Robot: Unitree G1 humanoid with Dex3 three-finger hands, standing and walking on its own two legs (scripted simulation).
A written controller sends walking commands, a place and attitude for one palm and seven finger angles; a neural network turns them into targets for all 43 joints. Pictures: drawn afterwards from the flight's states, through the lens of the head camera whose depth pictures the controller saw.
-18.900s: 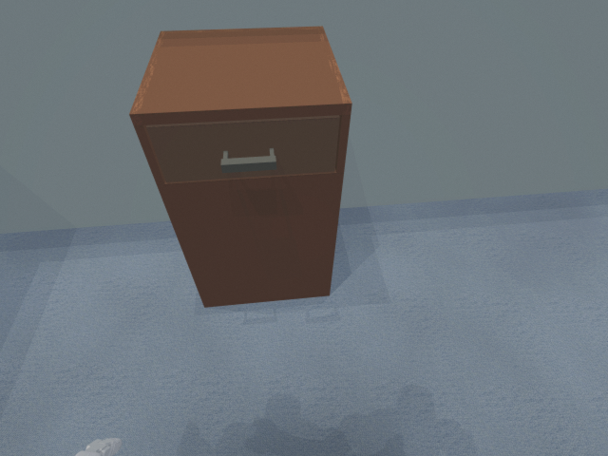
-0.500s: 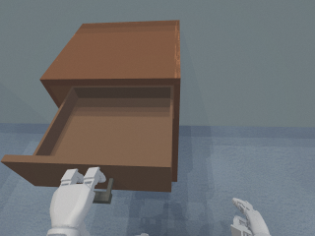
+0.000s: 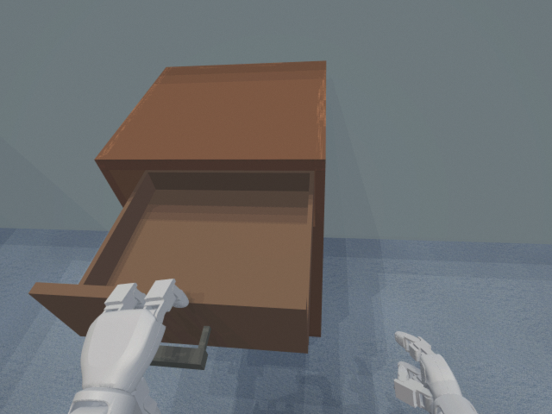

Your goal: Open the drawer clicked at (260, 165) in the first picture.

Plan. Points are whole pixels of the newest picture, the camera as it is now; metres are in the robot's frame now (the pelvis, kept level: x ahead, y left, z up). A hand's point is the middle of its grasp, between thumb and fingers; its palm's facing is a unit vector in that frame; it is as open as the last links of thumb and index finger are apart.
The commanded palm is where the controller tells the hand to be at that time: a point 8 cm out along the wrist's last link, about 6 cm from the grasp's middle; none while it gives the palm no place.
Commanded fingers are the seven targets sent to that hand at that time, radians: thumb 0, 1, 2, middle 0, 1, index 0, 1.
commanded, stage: lift the hand off the handle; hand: left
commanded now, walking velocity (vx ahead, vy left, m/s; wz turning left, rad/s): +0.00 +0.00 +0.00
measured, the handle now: (169, 342) +0.23 +0.21 -0.03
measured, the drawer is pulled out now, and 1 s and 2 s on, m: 0.29 0.29 0.29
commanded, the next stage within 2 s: draw the hand back to the body in 0.44 s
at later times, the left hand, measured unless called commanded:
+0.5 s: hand (127, 337) +0.18 +0.20 +0.11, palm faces +0.05 -0.17 -0.98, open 13.9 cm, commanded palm +0.15 +0.20 +0.17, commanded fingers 0.00 -0.50 0.30 -0.30 -1.20 -0.30 -1.20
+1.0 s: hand (97, 334) +0.18 +0.23 +0.12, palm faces +0.05 -0.14 -0.99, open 13.9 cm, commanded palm +0.15 +0.23 +0.18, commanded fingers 0.00 -0.50 0.30 -0.30 -1.20 -0.30 -1.20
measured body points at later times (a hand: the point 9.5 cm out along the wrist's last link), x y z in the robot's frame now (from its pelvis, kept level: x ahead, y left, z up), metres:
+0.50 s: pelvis +0.01 -0.01 +0.02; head +0.00 -0.05 +0.47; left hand +0.17 +0.21 +0.16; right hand +0.23 -0.21 -0.06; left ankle +0.01 +0.09 -0.71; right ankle -0.03 -0.09 -0.71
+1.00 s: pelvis +0.00 +0.01 +0.02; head +0.00 -0.03 +0.47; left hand +0.17 +0.24 +0.17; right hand +0.22 -0.19 -0.06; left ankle +0.01 +0.09 -0.71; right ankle -0.03 -0.09 -0.71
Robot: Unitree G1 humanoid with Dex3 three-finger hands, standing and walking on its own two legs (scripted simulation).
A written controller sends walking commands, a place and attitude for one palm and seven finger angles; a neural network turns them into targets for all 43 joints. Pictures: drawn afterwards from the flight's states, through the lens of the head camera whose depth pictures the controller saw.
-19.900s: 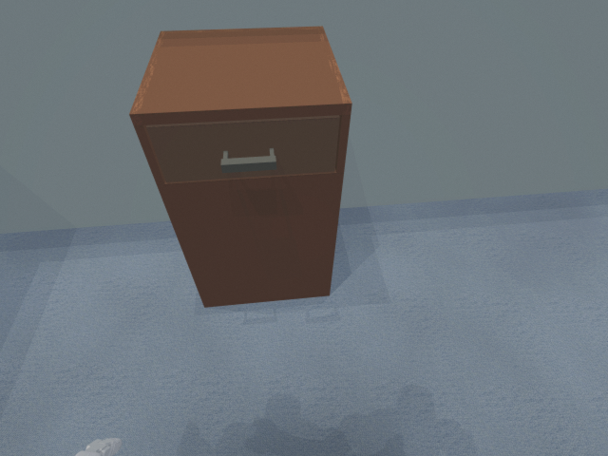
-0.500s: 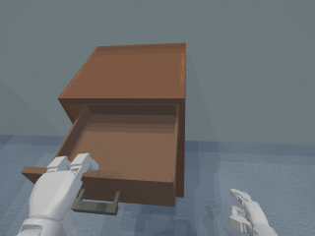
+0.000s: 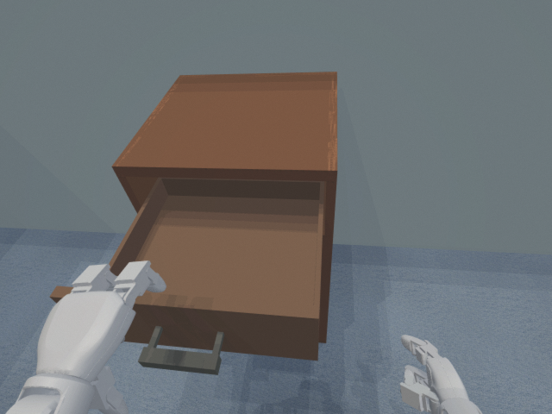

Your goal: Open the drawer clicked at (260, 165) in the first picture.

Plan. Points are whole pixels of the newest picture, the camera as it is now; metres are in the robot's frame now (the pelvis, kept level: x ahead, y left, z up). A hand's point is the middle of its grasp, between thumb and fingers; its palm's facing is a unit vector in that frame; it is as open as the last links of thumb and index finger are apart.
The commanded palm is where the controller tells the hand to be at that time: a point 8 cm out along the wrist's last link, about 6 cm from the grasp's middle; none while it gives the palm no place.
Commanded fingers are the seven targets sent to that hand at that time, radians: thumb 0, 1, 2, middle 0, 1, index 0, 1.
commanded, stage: draw the hand back to the body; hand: left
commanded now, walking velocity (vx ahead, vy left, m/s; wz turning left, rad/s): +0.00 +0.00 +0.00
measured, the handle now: (184, 347) +0.23 +0.20 -0.05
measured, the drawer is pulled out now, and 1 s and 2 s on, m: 0.29 0.29 0.29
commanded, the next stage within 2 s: step back with the hand held close in 1.14 s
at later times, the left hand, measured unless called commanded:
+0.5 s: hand (100, 302) +0.19 +0.22 +0.16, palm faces +0.33 -0.88 -0.35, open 12.5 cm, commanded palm +0.13 +0.27 +0.18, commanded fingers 0.00 0.17 0.58 -0.25 -0.77 -0.25 -0.77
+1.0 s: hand (89, 298) +0.19 +0.23 +0.16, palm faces +0.41 -0.82 -0.40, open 8.2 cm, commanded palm +0.14 +0.27 +0.19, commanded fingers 0.00 0.90 0.90 -0.20 -0.30 -0.20 -0.30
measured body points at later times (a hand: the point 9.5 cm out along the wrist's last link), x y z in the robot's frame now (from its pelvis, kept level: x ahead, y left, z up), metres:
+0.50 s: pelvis +0.01 +0.01 +0.01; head +0.00 +0.00 +0.46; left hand +0.16 +0.27 +0.18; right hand +0.20 -0.19 -0.07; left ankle +0.01 +0.08 -0.73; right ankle -0.03 -0.10 -0.73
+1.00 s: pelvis +0.02 -0.01 +0.01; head +0.01 -0.04 +0.46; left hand +0.16 +0.27 +0.19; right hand +0.23 -0.22 -0.07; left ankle +0.01 +0.08 -0.73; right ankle -0.03 -0.10 -0.73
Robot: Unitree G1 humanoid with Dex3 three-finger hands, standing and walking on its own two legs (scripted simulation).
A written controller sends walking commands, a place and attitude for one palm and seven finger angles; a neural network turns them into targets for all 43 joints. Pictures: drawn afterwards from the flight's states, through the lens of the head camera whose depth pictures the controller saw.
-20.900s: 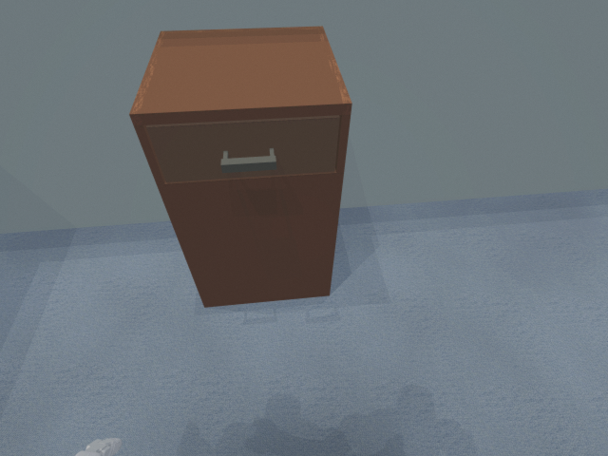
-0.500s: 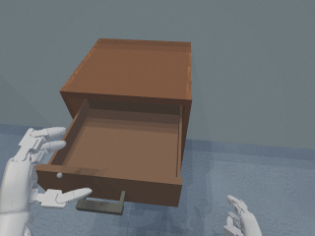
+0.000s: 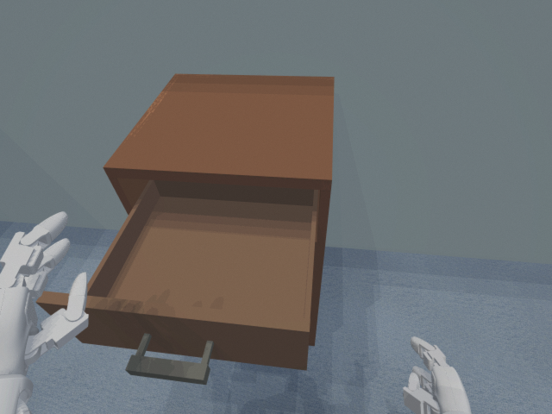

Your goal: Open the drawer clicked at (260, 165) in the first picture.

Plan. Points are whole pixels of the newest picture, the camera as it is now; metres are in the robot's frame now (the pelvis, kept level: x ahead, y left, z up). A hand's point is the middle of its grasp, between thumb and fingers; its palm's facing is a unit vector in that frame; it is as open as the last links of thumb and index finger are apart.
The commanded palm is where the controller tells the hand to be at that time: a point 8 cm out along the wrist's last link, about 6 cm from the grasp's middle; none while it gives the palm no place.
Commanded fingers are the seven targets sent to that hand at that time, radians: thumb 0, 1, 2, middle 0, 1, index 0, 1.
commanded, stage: draw the hand back to the body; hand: left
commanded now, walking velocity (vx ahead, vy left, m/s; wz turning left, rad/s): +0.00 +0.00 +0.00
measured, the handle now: (172, 356) +0.22 +0.20 -0.07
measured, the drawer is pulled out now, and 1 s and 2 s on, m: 0.29 0.29 0.29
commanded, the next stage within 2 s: step back with the hand held close in 0.14 s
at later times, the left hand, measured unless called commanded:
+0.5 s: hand (94, 309) +0.19 +0.23 +0.14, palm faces +0.25 -0.83 -0.49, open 7.4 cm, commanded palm +0.12 +0.27 +0.18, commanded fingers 0.00 0.90 0.90 -0.20 -0.30 -0.20 -0.30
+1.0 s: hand (40, 367) +0.12 +0.25 +0.15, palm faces +0.31 -0.83 -0.46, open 7.4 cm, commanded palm +0.06 +0.30 +0.18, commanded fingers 0.00 0.90 0.90 -0.20 -0.30 -0.20 -0.30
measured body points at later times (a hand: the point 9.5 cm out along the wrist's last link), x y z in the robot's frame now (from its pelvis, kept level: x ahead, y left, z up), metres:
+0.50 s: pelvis -0.02 +0.00 +0.00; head +0.02 -0.02 +0.45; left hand +0.17 +0.27 +0.17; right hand +0.16 -0.25 -0.09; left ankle +0.00 +0.09 -0.74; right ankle -0.05 -0.09 -0.74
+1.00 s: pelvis -0.07 +0.02 -0.01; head -0.04 +0.02 +0.43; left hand +0.10 +0.29 +0.17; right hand +0.10 -0.21 -0.10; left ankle -0.01 +0.09 -0.73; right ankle -0.05 -0.09 -0.74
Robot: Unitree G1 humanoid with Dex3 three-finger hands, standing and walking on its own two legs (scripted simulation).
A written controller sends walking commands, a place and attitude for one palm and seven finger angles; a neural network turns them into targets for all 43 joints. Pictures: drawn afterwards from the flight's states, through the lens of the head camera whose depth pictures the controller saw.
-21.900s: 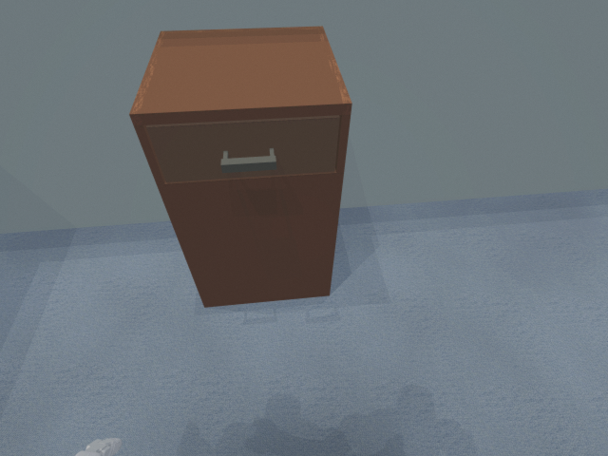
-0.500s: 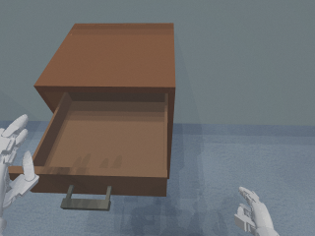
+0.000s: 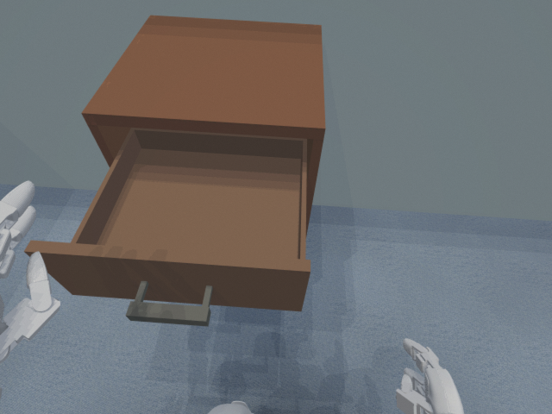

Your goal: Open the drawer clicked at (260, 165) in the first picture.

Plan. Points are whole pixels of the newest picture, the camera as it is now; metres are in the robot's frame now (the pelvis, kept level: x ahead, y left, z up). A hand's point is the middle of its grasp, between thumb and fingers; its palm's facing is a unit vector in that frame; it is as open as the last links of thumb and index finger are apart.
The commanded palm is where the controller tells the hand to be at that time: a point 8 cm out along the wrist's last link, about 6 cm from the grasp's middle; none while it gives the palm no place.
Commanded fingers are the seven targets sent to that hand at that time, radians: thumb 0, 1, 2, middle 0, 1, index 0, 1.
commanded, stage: step back with the hand held close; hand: left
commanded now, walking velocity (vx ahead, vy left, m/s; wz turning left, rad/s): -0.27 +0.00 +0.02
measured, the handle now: (172, 301) +0.29 +0.19 -0.05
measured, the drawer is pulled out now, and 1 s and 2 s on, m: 0.29 0.29 0.29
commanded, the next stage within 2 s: stop stepping back and stand still in 0.50 s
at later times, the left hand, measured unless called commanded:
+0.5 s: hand out of the picture +0.11 +0.19 +0.17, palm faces +0.13 -0.84 -0.53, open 7.4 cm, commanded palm +0.03 +0.25 +0.19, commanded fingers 0.00 0.90 0.90 -0.20 -0.30 -0.20 -0.30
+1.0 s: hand out of the picture -0.03 +0.20 +0.18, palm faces +0.33 -0.83 -0.46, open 7.4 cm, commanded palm -0.08 +0.25 +0.19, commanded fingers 0.00 0.90 0.90 -0.20 -0.30 -0.20 -0.30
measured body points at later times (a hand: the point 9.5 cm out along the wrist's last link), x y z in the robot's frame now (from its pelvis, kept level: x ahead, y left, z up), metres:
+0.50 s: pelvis -0.12 -0.02 +0.00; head -0.05 -0.01 +0.45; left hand +0.09 +0.23 +0.20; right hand +0.07 -0.25 -0.08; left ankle +0.04 +0.09 -0.72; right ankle -0.18 -0.13 -0.73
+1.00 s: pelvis -0.22 -0.03 +0.00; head -0.22 -0.02 +0.45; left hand -0.06 +0.24 +0.20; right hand -0.06 -0.26 -0.07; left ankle -0.18 +0.08 -0.70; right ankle -0.18 -0.13 -0.73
